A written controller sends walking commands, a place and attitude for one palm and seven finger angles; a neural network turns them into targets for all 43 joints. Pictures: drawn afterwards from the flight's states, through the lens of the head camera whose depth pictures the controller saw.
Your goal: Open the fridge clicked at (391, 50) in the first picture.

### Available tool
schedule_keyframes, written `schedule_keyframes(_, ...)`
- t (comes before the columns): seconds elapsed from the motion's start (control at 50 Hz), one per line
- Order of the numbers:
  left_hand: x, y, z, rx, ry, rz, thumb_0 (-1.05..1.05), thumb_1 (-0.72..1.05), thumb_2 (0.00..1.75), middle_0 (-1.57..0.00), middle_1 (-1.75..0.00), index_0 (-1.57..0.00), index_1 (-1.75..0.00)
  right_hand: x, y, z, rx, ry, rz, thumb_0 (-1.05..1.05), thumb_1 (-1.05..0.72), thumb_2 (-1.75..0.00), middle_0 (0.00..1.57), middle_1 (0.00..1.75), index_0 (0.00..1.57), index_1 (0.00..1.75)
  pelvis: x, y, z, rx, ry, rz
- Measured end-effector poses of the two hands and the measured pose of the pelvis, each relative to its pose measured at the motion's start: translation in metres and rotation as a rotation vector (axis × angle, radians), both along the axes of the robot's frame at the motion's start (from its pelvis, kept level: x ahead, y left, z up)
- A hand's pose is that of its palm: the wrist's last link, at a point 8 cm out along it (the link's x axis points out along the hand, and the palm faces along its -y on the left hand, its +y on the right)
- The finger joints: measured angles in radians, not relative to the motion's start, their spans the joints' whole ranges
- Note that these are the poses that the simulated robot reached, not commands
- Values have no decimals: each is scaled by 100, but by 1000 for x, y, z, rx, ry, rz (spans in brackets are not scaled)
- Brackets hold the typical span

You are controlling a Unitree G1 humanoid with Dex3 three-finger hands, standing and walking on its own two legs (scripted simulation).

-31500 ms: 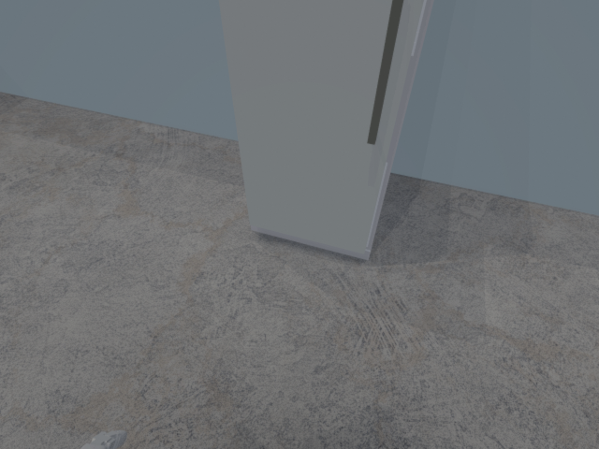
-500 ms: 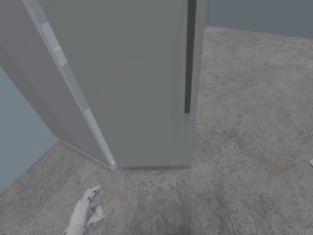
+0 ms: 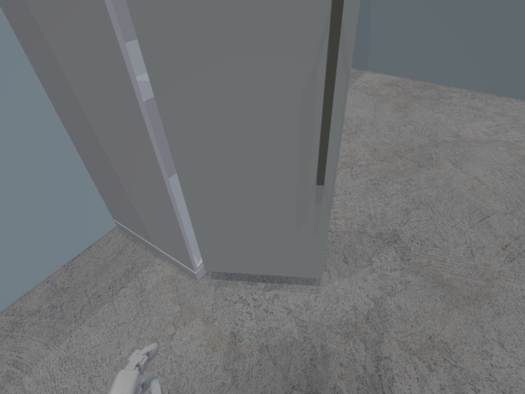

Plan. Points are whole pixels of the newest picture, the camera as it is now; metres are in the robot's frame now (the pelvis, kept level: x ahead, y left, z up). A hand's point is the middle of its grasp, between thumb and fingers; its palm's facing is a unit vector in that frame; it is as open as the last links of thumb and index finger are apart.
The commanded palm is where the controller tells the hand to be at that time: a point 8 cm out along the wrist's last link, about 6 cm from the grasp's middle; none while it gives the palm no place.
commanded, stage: stop stepping back and stand still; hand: right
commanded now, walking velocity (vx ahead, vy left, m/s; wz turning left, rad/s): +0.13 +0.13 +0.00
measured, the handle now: (327, 102) +0.74 -0.07 +0.12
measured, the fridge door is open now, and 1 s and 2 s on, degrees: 61 61 61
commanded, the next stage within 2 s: let the arm hang, fingers relaxed in 0.78 s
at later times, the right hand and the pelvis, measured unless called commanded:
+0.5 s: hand out of the picture +0.21 -0.28 +0.17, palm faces +0.48 +0.77 -0.43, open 7.4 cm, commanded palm +0.15 -0.31 +0.19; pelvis +0.02 +0.00 +0.00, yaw -2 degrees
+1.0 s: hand (502, 351) +0.22 -0.30 +0.01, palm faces +0.19 +0.86 -0.47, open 7.4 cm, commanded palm none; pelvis +0.02 -0.03 +0.00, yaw -4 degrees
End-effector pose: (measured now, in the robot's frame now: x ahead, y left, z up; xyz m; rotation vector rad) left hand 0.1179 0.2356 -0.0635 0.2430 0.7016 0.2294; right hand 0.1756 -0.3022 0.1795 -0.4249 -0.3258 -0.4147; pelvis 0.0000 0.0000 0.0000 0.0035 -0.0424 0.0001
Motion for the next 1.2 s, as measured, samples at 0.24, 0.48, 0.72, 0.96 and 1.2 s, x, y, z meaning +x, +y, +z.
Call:
schedule_keyframes(0.24,7,-4,-19,-38,99,-104,1,90,90,-21,-30,-20,-30,-38,-2,25,-130,-9,-84,1,-88,-90,22,30,22,30,5,7,3,-8,10,-28)
schedule_keyframes(0.48,64,-12,3,-9,-37,-118,2,90,90,-20,-30,-20,-30,-7,-8,7,-80,60,-69,1,-88,-90,21,30,21,30,23,-5,4,0,16,-37)
schedule_keyframes(0.72,85,-26,4,-47,-34,-114,1,90,90,-20,-30,-20,-30,8,-15,7,-89,125,-49,1,-88,-90,22,30,21,30,35,-13,8,6,35,-28)
schedule_keyframes(0.96,70,-19,-20,-37,94,-173,1,90,90,-20,-30,-20,-30,19,-35,-72,11,447,-34,0,-89,-90,21,30,21,30,24,-28,4,13,54,-59)
schedule_keyframes(1.2,-32,2,-48,-4,494,-49,1,90,90,-20,-30,-20,-30,-130,50,-317,523,1542,-44,1,-92,-90,21,29,20,29,8,-25,5,7,33,-65)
